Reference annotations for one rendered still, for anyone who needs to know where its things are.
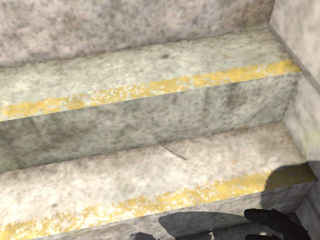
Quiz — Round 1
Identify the right robot hand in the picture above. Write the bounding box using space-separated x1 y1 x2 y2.
244 208 312 240

